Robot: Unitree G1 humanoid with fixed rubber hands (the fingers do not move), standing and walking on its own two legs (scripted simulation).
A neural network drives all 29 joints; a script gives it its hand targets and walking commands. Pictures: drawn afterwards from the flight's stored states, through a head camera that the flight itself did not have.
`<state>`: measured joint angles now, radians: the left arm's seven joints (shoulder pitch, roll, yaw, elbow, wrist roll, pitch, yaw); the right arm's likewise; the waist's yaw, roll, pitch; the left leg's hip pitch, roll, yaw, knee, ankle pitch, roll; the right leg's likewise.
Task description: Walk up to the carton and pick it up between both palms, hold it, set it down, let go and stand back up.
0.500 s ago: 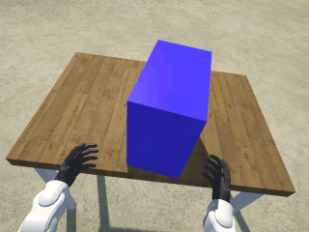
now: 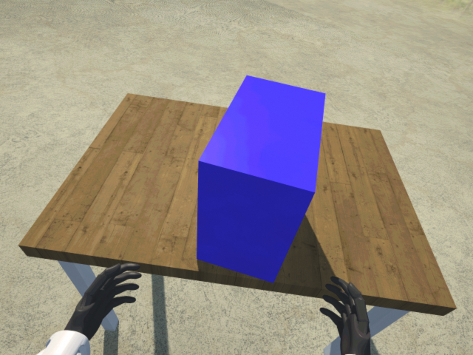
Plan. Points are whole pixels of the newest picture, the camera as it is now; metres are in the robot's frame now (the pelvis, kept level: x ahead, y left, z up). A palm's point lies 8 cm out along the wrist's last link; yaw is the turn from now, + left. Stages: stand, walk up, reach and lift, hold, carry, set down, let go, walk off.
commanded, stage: set down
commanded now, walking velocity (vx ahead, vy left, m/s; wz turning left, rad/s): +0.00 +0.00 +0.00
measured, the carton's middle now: (259, 177) +0.47 -0.04 +0.03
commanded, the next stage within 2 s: let go in 1.90 s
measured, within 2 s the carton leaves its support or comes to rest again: neither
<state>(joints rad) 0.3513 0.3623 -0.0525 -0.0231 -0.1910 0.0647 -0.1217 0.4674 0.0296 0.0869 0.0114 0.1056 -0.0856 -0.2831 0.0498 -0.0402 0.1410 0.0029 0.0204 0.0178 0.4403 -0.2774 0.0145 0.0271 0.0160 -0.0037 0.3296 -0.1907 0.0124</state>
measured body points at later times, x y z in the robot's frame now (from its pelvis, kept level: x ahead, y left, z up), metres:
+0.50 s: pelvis -0.01 -0.01 +0.00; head -0.02 +0.01 +0.45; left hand +0.19 +0.23 -0.02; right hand +0.17 -0.18 -0.01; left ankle -0.01 +0.10 -0.74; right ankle +0.01 -0.13 -0.74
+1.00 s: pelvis +0.02 -0.01 +0.00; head +0.01 +0.01 +0.45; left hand +0.18 +0.22 -0.04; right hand +0.18 -0.20 -0.04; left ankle -0.01 +0.10 -0.74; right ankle +0.01 -0.13 -0.74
